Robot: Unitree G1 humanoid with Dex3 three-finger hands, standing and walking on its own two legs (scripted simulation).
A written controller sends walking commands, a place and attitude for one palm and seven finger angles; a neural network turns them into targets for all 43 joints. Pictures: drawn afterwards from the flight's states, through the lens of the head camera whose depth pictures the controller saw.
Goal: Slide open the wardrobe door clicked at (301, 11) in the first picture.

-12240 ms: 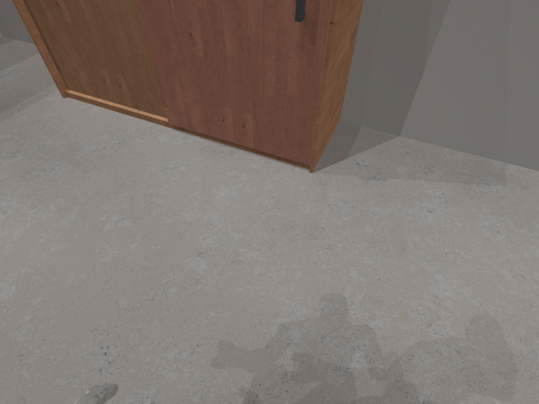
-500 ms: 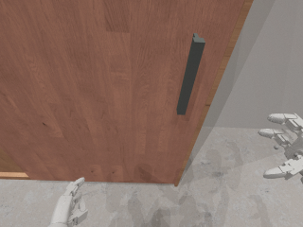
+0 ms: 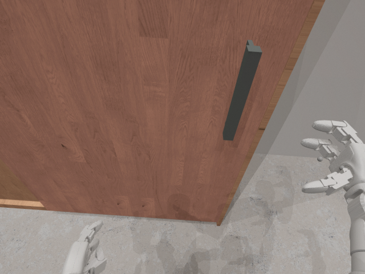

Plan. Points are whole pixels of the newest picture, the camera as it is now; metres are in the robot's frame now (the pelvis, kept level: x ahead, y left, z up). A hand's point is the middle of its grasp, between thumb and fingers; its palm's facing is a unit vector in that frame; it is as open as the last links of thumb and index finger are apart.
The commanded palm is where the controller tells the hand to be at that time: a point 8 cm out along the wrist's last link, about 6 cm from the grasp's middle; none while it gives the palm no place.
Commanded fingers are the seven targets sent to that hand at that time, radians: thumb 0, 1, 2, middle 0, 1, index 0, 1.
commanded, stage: move the hooked fingers beside the handle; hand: right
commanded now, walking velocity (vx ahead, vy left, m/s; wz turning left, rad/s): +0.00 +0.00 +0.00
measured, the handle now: (237, 95) +0.50 -0.10 +0.15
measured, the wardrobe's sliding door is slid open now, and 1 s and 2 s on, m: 0.00 0.00 0.00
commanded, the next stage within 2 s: feel for the door with the fingertips in 1.98 s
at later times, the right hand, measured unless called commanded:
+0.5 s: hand (295, 146) +0.36 -0.22 +0.13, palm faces +0.03 +1.00 -0.01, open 14.0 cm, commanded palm +0.34 -0.26 +0.13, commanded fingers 0.00 0.50 -0.30 0.30 1.20 0.30 1.20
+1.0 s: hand (270, 127) +0.41 -0.17 +0.13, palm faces +0.03 +1.00 -0.01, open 14.0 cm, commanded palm +0.39 -0.23 +0.13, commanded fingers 0.00 0.50 -0.30 0.30 1.20 0.30 1.20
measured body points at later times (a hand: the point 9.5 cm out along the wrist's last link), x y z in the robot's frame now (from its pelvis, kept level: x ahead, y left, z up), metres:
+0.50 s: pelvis +0.00 -0.01 +0.00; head +0.01 +0.01 +0.45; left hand +0.16 +0.23 -0.09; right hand +0.36 -0.27 +0.13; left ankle +0.00 +0.10 -0.73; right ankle -0.02 -0.11 -0.73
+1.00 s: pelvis +0.00 +0.00 +0.00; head +0.02 +0.01 +0.45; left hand +0.10 +0.25 -0.11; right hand +0.41 -0.23 +0.13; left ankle +0.00 +0.10 -0.73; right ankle -0.02 -0.11 -0.73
